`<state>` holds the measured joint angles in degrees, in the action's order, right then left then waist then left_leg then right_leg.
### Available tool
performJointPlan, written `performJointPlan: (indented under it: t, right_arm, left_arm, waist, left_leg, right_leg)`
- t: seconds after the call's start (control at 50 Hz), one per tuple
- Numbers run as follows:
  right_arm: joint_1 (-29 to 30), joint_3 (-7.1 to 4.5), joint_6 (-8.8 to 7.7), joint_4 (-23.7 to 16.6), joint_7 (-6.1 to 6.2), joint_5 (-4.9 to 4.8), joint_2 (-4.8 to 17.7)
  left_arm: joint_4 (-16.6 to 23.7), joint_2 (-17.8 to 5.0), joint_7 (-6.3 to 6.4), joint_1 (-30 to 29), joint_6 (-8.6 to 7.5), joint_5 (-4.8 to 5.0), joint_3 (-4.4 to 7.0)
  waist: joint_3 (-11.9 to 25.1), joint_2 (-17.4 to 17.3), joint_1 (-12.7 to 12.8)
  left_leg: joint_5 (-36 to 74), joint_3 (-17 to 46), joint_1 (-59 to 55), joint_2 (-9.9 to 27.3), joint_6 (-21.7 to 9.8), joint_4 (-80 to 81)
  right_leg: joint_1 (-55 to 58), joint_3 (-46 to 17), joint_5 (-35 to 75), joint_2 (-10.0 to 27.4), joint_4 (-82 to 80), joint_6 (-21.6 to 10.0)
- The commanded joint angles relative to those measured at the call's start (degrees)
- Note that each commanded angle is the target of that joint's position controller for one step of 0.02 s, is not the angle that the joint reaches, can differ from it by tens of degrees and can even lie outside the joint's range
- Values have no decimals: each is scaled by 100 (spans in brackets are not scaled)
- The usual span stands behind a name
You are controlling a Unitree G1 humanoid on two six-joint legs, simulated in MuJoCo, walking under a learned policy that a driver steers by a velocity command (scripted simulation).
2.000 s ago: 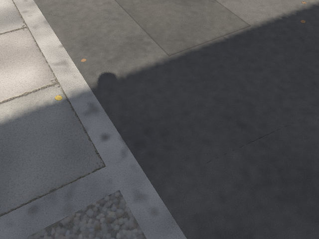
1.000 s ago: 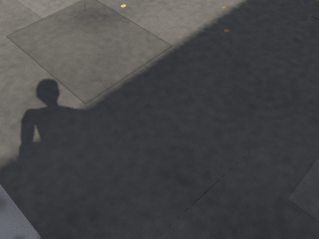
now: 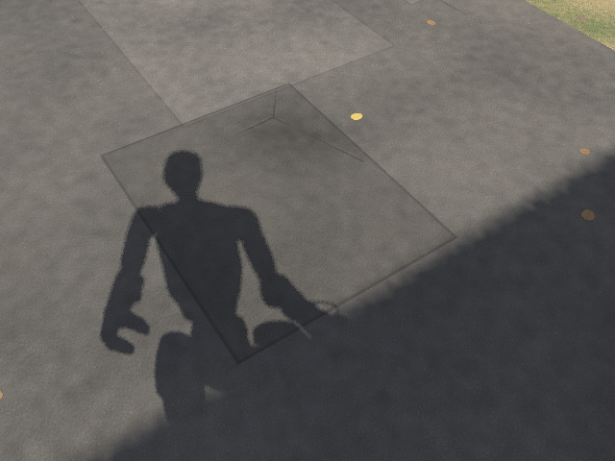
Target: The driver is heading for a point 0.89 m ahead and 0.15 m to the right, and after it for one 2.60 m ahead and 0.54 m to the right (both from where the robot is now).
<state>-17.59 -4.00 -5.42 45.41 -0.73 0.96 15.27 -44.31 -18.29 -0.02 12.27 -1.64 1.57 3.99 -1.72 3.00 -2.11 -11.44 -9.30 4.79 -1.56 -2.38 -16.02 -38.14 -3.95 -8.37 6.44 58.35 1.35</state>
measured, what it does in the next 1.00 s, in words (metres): walks ahead: right foot, then left foot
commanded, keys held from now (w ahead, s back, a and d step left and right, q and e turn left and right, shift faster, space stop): w+e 0.46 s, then w+q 0.54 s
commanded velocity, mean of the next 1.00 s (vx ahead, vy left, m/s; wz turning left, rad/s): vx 0.50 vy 0.00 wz -0.17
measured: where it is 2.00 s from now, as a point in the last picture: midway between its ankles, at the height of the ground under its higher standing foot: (361, 235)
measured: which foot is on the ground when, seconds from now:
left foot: down 0.00-0.24, up 0.26-0.76, down 0.78-1.00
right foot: up 0.00-0.22, down 0.24-0.80, up 0.82-1.00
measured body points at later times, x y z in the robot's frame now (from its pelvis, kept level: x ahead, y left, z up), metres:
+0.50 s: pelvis +0.27 -0.08 +0.00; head +0.30 -0.11 +0.45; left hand +0.42 +0.16 -0.10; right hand +0.37 -0.39 -0.09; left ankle +0.41 +0.08 -0.67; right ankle +0.25 -0.15 -0.75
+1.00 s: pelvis +0.57 -0.09 +0.00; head +0.61 -0.08 +0.45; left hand +0.77 +0.15 -0.10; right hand +0.61 -0.38 -0.11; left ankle +0.60 -0.03 -0.75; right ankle +0.58 -0.26 -0.67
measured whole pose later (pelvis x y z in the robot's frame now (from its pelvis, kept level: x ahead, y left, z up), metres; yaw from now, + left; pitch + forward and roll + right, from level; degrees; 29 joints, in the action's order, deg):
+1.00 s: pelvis +0.57 -0.09 +0.00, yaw -8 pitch +1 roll +0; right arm -17.8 -2.8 -3.7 42.6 -1.3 -0.5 15.9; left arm -38.9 -17.1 -0.1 10.6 -5.5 -1.0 2.2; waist -2.3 1.6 -1.9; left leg -8.5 3.8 13.4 -7.0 -6.0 -21.1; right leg -32.5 -4.2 -17.1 3.2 58.3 1.4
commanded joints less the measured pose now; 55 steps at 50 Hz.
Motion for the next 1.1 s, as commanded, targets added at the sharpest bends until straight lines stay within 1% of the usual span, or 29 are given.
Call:
performJointPlan:
  t: [0.02, 0.1, 0.16, 0.2, 0.22, 0.24, 0.26, 0.28, 0.3, 0.32, 0.34, 0.36, 0.38, 0.46, 0.54, 0.6, 0.66, 0.72, 0.76, 0.78, 0.8, 0.82, 0.84, 0.86, 0.88, 0.9, 0.94, 0.98, 1.1]
  right_arm:
    - [519, -177, -110, -367, 82, -11, 779]
    - [169, -260, -1, -169, 125, -111, 1026]
    - [52, -316, 131, -59, 130, -211, 1164]
    - [132, -361, 212, -72, 156, -255, 1342]
    - [194, -372, 264, -91, 167, -282, 1394]
    - [259, -330, 291, -120, 179, -304, 1320]
    - [96, -201, 243, -228, 190, -140, 1007]
    - [-346, 35, 81, -546, 127, 17, 249]
    - [335, -38, -114, -591, 60, -199, 796]
    - [761, -90, -210, -748, 27, -373, 979]
    - [786, -62, -264, -712, 66, -285, 905]
    - [752, -93, -265, -645, 104, -130, 924]
    - [628, -122, -206, -611, 96, -86, 951]
    - [774, -66, -3, -669, 100, 5, 698]
    - [1391, 81, -19, -700, 6, -67, 430]
    - [1830, 104, -60, -798, -76, -170, 482]
    - [2065, 90, -90, -933, -168, -202, 590]
    - [1840, 69, -95, -954, -269, -210, 656]
    - [928, -78, -64, -727, -246, -184, 899]
    - [143, -198, -41, -537, -207, -163, 1135]
    - [-512, -321, -23, -523, -165, -116, 1659]
    - [-676, -293, -6, -442, -192, -229, 1505]
    - [-521, -181, 13, -484, -178, -277, 1147]
    - [-254, -154, 45, -579, -142, -220, 1022]
    - [11, -132, 64, -626, -128, -165, 976]
    - [188, -83, 59, -682, -106, -137, 846]
    - [306, -77, 81, -767, -66, -124, 856]
    - [251, -102, 83, -741, -5, -157, 935]
    - [-223, -164, 211, -517, 165, -243, 1102]
  left_arm:
    - [361, -53, -95, -48, -45, -24, -29]
    - [710, -11, -248, -817, -51, -36, -91]
    - [950, -114, -335, -1074, -33, -41, -61]
    - [1008, -294, -351, -816, 5, -50, 40]
    - [913, -470, -339, -279, 28, -37, 151]
    - [680, -764, -276, 636, 46, -20, 336]
    - [507, -1313, -148, 1439, 116, 9, 537]
    - [638, -1801, -151, 1098, 32, 15, 555]
    - [791, -1259, -210, 1187, -82, -16, 401]
    - [737, -980, -226, 1005, -169, -59, 317]
    - [762, -839, -218, 682, -205, -36, 271]
    - [829, -664, -195, 323, -206, -57, 220]
    - [938, -539, -160, 130, -212, -134, 167]
    - [890, -708, -28, 232, -247, -102, 207]
    - [668, -616, 52, 476, -245, -108, 142]
    - [464, -715, 24, 765, -276, -114, 142]
    - [261, -754, 17, 932, -246, -123, 158]
    - [166, -831, 65, 839, -175, -117, 197]
    - [217, -894, 104, 609, -112, -149, 205]
    - [290, -805, 145, 562, -86, -179, 153]
    - [505, -473, 152, 982, -149, -278, 30]
    - [486, -191, 89, 1183, -279, -254, -79]
    - [581, -620, -6, 803, -429, -96, -18]
    - [735, -673, -55, 255, -525, 20, -19]
    - [818, -617, -51, -45, -586, -63, -30]
    - [831, -650, -21, -113, -580, -205, 15]
    - [858, -552, -8, 65, -508, -276, 18]
    - [857, -425, 22, 77, -420, -281, -13]
    - [1115, -138, 3, -1121, -453, -222, -119]
  waist:
    - [-185, -595, 155]
    - [-435, -451, -137]
    - [-444, -510, -140]
    - [-94, -703, 106]
    - [249, -739, 434]
    - [732, -617, 938]
    - [1226, 168, 1172]
    - [1740, 1366, 416]
    - [2072, 511, 892]
    - [1274, 279, 869]
    - [832, -164, 612]
    - [576, -245, 388]
    - [535, -110, 209]
    - [334, -126, 140]
    - [177, 137, 489]
    - [-19, 162, 734]
    - [-215, 98, 796]
    - [-131, 148, 598]
    - [508, 164, 81]
    - [1034, -24, -292]
    - [1789, -1020, -251]
    - [2171, -2003, -155]
    - [1711, -1342, -326]
    - [1073, -888, -335]
    - [548, -384, -177]
    - [401, -280, -19]
    - [368, -576, 203]
    - [314, -612, 252]
    - [170, -718, -173]
  left_leg:
    - [1461, 450, 211, 1543, -807, 935]
    - [1500, 114, -330, 1754, -737, 881]
    - [2163, -67, -912, 1892, -597, 471]
    - [4028, -241, -1088, 1864, -456, -328]
    - [4796, -346, -1017, 1775, -368, -1174]
    - [4741, -504, -508, 1538, -173, -2425]
    - [2610, -513, 975, 1232, 131, -4265]
    - [-2278, 351, 3336, -30, 456, -6041]
    - [-2253, 1473, 3889, 82, 332, -6448]
    - [-1674, 1441, 4271, 314, 191, -6258]
    - [-1186, 1435, 4050, 574, 130, -5779]
    - [-881, 1437, 3670, 741, 164, -5286]
    - [-659, 1488, 3292, 845, 198, -5074]
    - [-58, 1278, 3073, 728, 557, -4101]
    - [1650, 1080, 2775, 626, 625, -2338]
    - [2140, 1035, 2756, 573, 462, -1793]
    - [1634, 1079, 3331, 555, 171, -1516]
    - [864, 1001, 3200, 404, -129, -1408]
    - [703, 647, 1837, -36, -379, -1333]
    - [984, 852, 576, 2, -566, -1343]
    - [892, 2995, -1436, 1268, -1305, -1318]
    - [-131, 5437, -2534, 2036, -2045, -379]
    - [-1011, 5267, -2369, 1957, -1773, -124]
    - [-919, 4527, -1669, 1755, -1564, -53]
    - [-349, 4000, -864, 1538, -1448, 52]
    - [253, 3638, -385, 1346, -1365, 143]
    - [990, 3362, 82, 1135, -1418, 309]
    - [1467, 3029, 437, 1032, -1455, 374]
    - [1290, 2554, 955, 550, -993, 225]
  right_leg:
    - [29, -72, 896, 147, -856, -20]
    - [-77, 284, 977, 76, -1755, -204]
    - [-99, 538, 402, -63, -2082, -437]
    - [562, 893, -179, -441, -2109, -663]
    - [1288, 1060, -355, -712, -2173, -815]
    - [2634, 1091, -51, -1003, -2530, -1030]
    - [4332, -221, 109, -279, -2693, -1389]
    - [5797, -3623, -1170, 1009, -3520, -2459]
    - [5909, -4289, -1593, 1246, -4214, -2427]
    - [5367, -3493, -1182, 1118, -4283, -2169]
    - [4574, -2796, -559, 857, -4227, -1974]
    - [3879, -2261, 85, 629, -4251, -1838]
    - [3457, -1986, 520, 484, -4367, -1804]
    - [2710, -1339, 1458, 209, -4589, -1832]
    - [2651, -569, 1151, -73, -4665, -1428]
    - [2941, -625, 633, 199, -4757, -1389]
    - [3826, -651, 966, 580, -4579, -1346]
    - [4362, -427, 2183, 741, -4164, -1167]
    - [4305, -26, 4216, 491, -3049, -962]
    - [3771, 245, 4246, 228, -1908, -765]
    - [1935, 509, 2120, -370, 159, -375]
    - [252, 105, -2145, -1270, 1622, -78]
    - [-429, -461, -2084, -873, 1982, -179]
    - [-560, -363, -1651, -627, 1799, -246]
    - [-502, -254, -1338, -429, 1298, -263]
    - [-217, -243, -1076, -255, 796, -232]
    - [155, -189, -928, -197, 337, -83]
    - [215, -51, -798, -208, -129, 100]
    - [839, 74, 1225, -618, -2360, 319]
